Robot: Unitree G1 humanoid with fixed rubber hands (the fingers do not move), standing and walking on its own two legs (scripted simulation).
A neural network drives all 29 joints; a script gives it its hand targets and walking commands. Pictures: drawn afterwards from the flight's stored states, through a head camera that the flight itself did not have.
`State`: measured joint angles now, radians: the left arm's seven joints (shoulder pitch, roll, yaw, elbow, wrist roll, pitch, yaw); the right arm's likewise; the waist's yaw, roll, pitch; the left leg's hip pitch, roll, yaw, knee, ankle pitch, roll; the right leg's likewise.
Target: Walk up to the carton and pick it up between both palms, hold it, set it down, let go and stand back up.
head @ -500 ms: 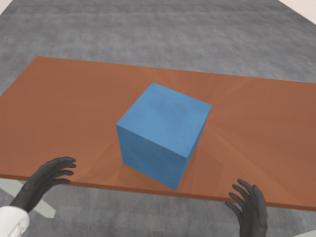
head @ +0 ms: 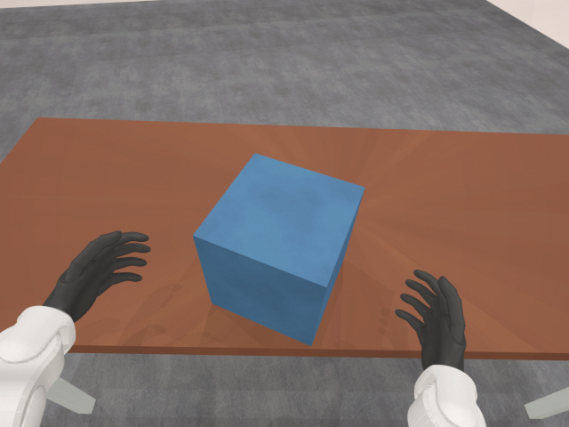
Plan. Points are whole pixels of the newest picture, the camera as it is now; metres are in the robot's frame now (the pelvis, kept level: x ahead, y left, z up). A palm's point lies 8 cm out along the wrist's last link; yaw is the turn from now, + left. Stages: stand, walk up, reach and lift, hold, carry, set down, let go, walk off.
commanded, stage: reach and lift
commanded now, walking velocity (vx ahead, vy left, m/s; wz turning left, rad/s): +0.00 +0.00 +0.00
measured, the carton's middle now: (282, 249) +0.37 +0.04 +0.02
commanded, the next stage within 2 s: none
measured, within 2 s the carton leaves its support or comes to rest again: neither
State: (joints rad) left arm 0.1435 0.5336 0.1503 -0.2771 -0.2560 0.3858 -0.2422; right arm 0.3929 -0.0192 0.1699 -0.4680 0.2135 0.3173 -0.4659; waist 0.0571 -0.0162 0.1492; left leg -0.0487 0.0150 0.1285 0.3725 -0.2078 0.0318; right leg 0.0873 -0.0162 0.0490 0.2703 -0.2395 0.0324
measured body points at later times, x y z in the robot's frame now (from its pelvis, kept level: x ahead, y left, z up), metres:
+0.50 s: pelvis -0.01 +0.00 +0.00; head +0.01 +0.02 +0.45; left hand +0.32 +0.25 +0.13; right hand +0.27 -0.15 +0.10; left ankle +0.01 +0.09 -0.75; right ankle -0.05 -0.15 -0.75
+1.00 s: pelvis -0.02 +0.01 +0.00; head -0.01 +0.04 +0.45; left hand +0.39 +0.23 +0.15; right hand +0.33 -0.16 +0.13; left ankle +0.01 +0.09 -0.75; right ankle -0.05 -0.15 -0.75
